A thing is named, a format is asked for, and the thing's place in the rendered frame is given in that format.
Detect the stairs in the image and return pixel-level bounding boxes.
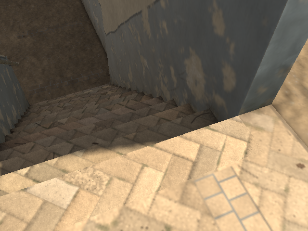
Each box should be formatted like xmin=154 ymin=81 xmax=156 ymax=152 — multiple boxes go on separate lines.
xmin=0 ymin=83 xmax=219 ymax=196

